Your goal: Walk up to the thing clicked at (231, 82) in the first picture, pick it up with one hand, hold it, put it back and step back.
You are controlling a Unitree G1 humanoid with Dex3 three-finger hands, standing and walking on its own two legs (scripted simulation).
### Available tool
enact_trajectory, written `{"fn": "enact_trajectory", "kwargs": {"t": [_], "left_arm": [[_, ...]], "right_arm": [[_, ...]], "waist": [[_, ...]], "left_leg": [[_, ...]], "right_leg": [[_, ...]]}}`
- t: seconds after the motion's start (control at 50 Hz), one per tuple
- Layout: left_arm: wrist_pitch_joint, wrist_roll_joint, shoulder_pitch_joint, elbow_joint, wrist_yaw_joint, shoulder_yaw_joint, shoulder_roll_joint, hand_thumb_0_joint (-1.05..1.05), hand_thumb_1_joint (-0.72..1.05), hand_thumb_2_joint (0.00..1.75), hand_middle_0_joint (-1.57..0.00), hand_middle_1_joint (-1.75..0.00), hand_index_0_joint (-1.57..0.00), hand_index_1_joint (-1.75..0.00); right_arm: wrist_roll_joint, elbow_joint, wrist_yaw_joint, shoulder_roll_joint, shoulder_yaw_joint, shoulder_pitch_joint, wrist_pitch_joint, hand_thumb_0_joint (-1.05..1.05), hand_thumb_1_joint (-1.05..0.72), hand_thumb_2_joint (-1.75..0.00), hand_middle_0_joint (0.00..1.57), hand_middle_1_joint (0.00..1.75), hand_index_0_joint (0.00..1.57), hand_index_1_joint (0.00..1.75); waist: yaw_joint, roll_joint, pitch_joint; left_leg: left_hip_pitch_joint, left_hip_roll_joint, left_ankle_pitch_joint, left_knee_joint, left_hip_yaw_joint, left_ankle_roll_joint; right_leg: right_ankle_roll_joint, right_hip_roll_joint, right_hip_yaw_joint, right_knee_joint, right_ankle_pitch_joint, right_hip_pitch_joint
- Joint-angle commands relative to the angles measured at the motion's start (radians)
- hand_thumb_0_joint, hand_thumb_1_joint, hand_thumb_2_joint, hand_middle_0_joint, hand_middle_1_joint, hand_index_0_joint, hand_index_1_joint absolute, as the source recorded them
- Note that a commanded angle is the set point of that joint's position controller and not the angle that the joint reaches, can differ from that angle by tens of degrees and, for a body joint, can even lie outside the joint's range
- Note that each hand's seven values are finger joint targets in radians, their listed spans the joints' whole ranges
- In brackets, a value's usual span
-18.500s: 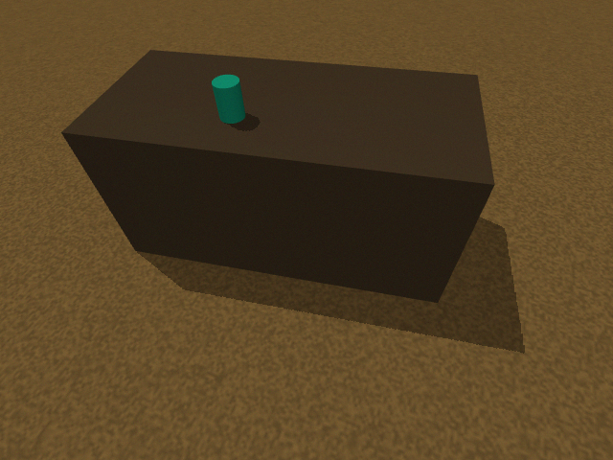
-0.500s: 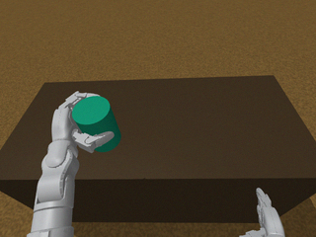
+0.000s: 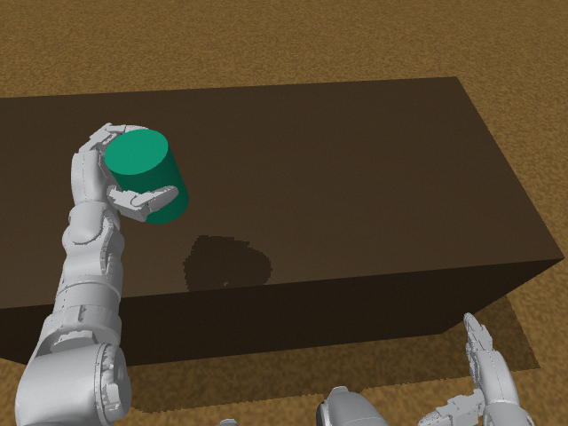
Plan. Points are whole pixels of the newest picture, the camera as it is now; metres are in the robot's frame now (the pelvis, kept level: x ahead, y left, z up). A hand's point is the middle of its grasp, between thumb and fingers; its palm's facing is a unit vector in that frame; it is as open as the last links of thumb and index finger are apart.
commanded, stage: crouch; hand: left
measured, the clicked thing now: (151, 179) +0.45 +0.16 +0.07
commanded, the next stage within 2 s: lower in 0.62 s
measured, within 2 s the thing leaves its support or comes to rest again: rests again in 1.68 s
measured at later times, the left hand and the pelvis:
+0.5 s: hand (153, 166) +0.50 +0.17 +0.04, palm faces +0.12 -0.99 +0.01, open 11.2 cm; pelvis +0.00 +0.00 -0.03, yaw +0 degrees
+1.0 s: hand (156, 178) +0.51 +0.18 -0.01, palm faces +0.15 -0.99 +0.01, open 11.2 cm; pelvis +0.00 +0.00 -0.05, yaw +0 degrees
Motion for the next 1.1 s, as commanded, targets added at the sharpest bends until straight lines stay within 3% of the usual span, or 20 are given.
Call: {"fn": "enact_trajectory", "kwargs": {"t": [0.0,0.08,0.1,0.12,0.18,0.24,0.32,0.34,0.38,0.46,0.56,0.62,0.72,0.78,0.82,0.94,0.98,1.02,1.04,1.08], "left_arm": [[-0.135,-0.007,-0.484,-0.209,-0.006,0.033,0.195,0.0,-0.02,1.19,-1.3,-1.39,-1.31,-1.4],[-0.176,-0.008,-0.553,-0.153,-0.008,0.049,0.236,0.0,0.02,1.22,-1.31,-1.4,-1.32,-1.41],[-0.18,0.004,-0.567,-0.155,-0.001,0.065,0.276,0.0,0.0,1.21,-1.29,-1.39,-1.3,-1.4],[-0.176,0.018,-0.534,-0.072,-0.001,0.043,0.24,0.0,0.02,1.2,-1.29,-1.38,-1.3,-1.39],[-0.182,0.037,-0.516,-0.07,0.012,0.082,0.294,0.0,0.03,1.2,-1.29,-1.37,-1.3,-1.38],[-0.181,0.03,-0.537,-0.034,0.008,0.067,0.246,0.0,0.05,1.21,-1.31,-1.39,-1.32,-1.4],[-0.203,0.024,-0.628,-0.047,0.0,0.052,0.218,0.0,0.01,1.2,-1.31,-1.38,-1.32,-1.39],[-0.203,0.027,-0.623,-0.026,0.003,0.065,0.244,0.0,0.01,1.22,-1.32,-1.39,-1.32,-1.4],[-0.213,0.037,-0.665,-0.057,0.004,0.065,0.269,0.0,0.0,1.22,-1.32,-1.4,-1.33,-1.41],[-0.215,0.051,-0.627,0.008,0.016,0.112,0.344,0.0,0.03,1.23,-1.31,-1.4,-1.32,-1.41],[-0.215,0.051,-0.606,0.034,0.021,0.124,0.321,0.0,0.02,1.23,-1.3,-1.39,-1.31,-1.4],[-0.226,0.05,-0.631,0.029,0.01,0.094,0.271,0.0,0.02,1.22,-1.3,-1.38,-1.31,-1.39],[-0.23,0.057,-0.648,0.037,0.002,0.12,0.339,0.0,0.01,1.24,-1.31,-1.4,-1.31,-1.42],[-0.226,0.068,-0.588,0.121,0.007,0.141,0.353,0.0,0.04,1.24,-1.32,-1.4,-1.32,-1.42],[-0.235,0.07,-0.603,0.121,0.01,0.139,0.338,0.0,0.03,1.24,-1.32,-1.41,-1.33,-1.42],[-0.288,0.063,-0.72,-0.009,-0.003,0.136,0.353,0.0,-0.01,1.23,-1.3,-1.4,-1.31,-1.41],[-0.29,0.065,-0.689,0.076,-0.008,0.134,0.357,0.0,-0.01,1.24,-1.3,-1.4,-1.3,-1.41],[-0.3,0.077,-0.694,0.073,-0.004,0.155,0.4,0.0,-0.02,1.23,-1.28,-1.38,-1.28,-1.4],[-0.303,0.084,-0.683,0.098,-0.006,0.138,0.381,0.0,-0.02,1.24,-1.28,-1.38,-1.28,-1.4],[-0.306,0.085,-0.673,0.112,-0.007,0.155,0.404,0.0,-0.01,1.24,-1.28,-1.38,-1.28,-1.4]], "right_arm": [[-0.001,-0.257,0.005,-0.112,-0.015,-0.059,-0.044,0.0,0.52,-0.06,0.05,0.05,0.05,0.05],[-0.007,-0.29,0.002,-0.115,-0.01,-0.045,-0.031,0.0,0.51,-0.06,0.05,0.05,0.05,0.05],[-0.012,-0.329,-0.003,-0.191,-0.063,-0.021,-0.028,0.0,0.52,-0.06,0.05,0.05,0.05,0.05],[-0.016,-0.325,0.002,-0.154,-0.036,0.014,-0.022,0.0,0.52,-0.06,0.05,0.05,0.05,0.05],[-0.025,-0.283,0.014,-0.175,-0.064,0.108,-0.002,0.0,0.52,-0.06,0.05,0.05,0.05,0.05],[-0.024,-0.34,0.027,-0.149,-0.055,0.111,0.003,0.0,0.52,-0.06,0.05,0.05,0.05,0.05],[-0.023,-0.407,0.037,-0.094,0.005,0.053,0.001,0.0,0.51,-0.06,0.05,0.05,0.05,0.05],[-0.023,-0.418,0.033,-0.128,-0.023,0.034,0.001,0.0,0.51,-0.06,0.05,0.05,0.05,0.05],[-0.028,-0.437,0.037,-0.109,-0.001,0.044,0.007,0.0,0.51,-0.06,0.05,0.05,0.05,0.05],[-0.035,-0.454,0.033,-0.182,-0.059,0.115,0.022,0.0,0.52,-0.06,0.05,0.05,0.05,0.05],[-0.032,-0.469,0.039,-0.16,-0.052,0.142,0.043,0.0,0.51,-0.06,0.05,0.05,0.05,0.05],[-0.029,-0.536,0.045,-0.116,-0.002,0.091,0.037,0.0,0.51,-0.06,0.05,0.05,0.05,0.05],[-0.03,-0.549,0.046,-0.142,-0.017,0.106,0.05,0.0,0.51,-0.06,0.05,0.05,0.05,0.05],[-0.039,-0.489,0.049,-0.171,-0.044,0.164,0.064,0.0,0.51,-0.06,0.05,0.05,0.05,0.05],[-0.04,-0.521,0.055,-0.173,-0.049,0.156,0.063,0.0,0.52,-0.06,0.05,0.05,0.05,0.05],[-0.04,-0.619,0.057,-0.151,-0.024,0.132,0.057,0.0,0.51,-0.06,0.05,0.05,0.05,0.05],[-0.041,-0.597,0.056,-0.139,-0.006,0.145,0.06,0.0,0.5,-0.06,0.05,0.05,0.05,0.05],[-0.046,-0.637,0.053,-0.187,-0.041,0.143,0.057,0.0,0.5,-0.07,0.05,0.05,0.05,0.05],[-0.048,-0.591,0.057,-0.148,-0.006,0.165,0.064,0.0,0.5,-0.07,0.05,0.05,0.05,0.05],[-0.051,-0.609,0.055,-0.189,-0.043,0.18,0.068,0.0,0.5,-0.07,0.05,0.05,0.05,0.05]], "waist": [[0.009,0.043,-0.489],[-0.014,0.038,-0.528],[-0.026,0.042,-0.561],[-0.039,0.032,-0.507],[-0.037,0.103,-0.496],[-0.063,0.104,-0.491],[-0.059,0.086,-0.516],[-0.06,0.088,-0.527],[-0.05,0.132,-0.578],[-0.073,0.133,-0.598],[-0.078,0.094,-0.565],[-0.083,0.083,-0.59],[-0.075,0.127,-0.624],[-0.099,0.129,-0.522],[-0.118,0.117,-0.54],[-0.114,0.143,-0.711],[-0.126,0.139,-0.647],[-0.136,0.162,-0.697],[-0.13,0.191,-0.652],[-0.147,0.183,-0.646]], "left_leg": [[0.063,-0.007,0.347,-0.056,-0.003,0.003],[0.021,-0.01,0.31,-0.024,-0.001,0.007],[0.047,-0.007,0.317,-0.021,-0.002,0.005],[0.02,-0.005,0.324,-0.017,-0.004,0.001],[0.042,-0.001,0.384,0.01,-0.013,-0.006],[0.006,-0.005,0.347,0.031,-0.008,-0.001],[-0.041,-0.005,0.313,0.053,-0.009,0.004],[-0.051,0.0,0.306,0.052,-0.017,0.0],[-0.045,-0.002,0.314,0.065,-0.013,-0.004],[-0.049,-0.001,0.331,0.087,-0.017,-0.006],[-0.122,-0.005,0.304,0.097,-0.015,0.004],[-0.108,-0.005,0.313,0.115,-0.012,0.008],[-0.108,-0.008,0.356,0.134,-0.011,0.0],[-0.152,-0.001,0.347,0.154,-0.018,0.0],[-0.18,-0.005,0.317,0.17,-0.013,0.006],[-0.176,-0.015,0.317,0.202,-0.007,0.01],[-0.215,-0.013,0.313,0.216,-0.012,0.008],[-0.197,-0.009,0.366,0.232,-0.018,0.001],[-0.203,-0.01,0.354,0.234,-0.02,-0.002],[-0.213,-0.008,0.351,0.248,-0.023,-0.001]], "right_leg": [[-0.043,0.016,-0.027,-0.01,0.275,0.264],[-0.04,0.012,-0.018,0.019,0.262,0.257],[-0.042,0.016,-0.018,0.019,0.263,0.24],[-0.045,0.017,-0.022,0.027,0.264,0.218],[-0.052,0.023,-0.028,0.042,0.266,0.128],[-0.051,0.024,-0.025,0.053,0.255,0.119],[-0.05,0.026,-0.025,0.075,0.235,0.112],[-0.054,0.027,-0.029,0.087,0.22,0.098],[-0.054,0.025,-0.024,0.1,0.228,0.113],[-0.055,0.028,-0.025,0.117,0.236,0.1],[-0.053,0.03,-0.025,0.135,0.243,0.106],[-0.052,0.032,-0.023,0.143,0.247,0.092],[-0.054,0.029,-0.017,0.164,0.281,0.097],[-0.057,0.035,-0.025,0.175,0.247,-0.004],[-0.054,0.033,-0.019,0.185,0.252,0.006],[-0.052,0.028,-0.007,0.23,0.296,0.076],[-0.052,0.031,-0.011,0.241,0.281,0.031],[-0.056,0.03,-0.015,0.26,0.322,0.033],[-0.058,0.032,-0.017,0.263,0.284,-0.016],[-0.058,0.034,-0.02,0.268,0.281,-0.037]]}}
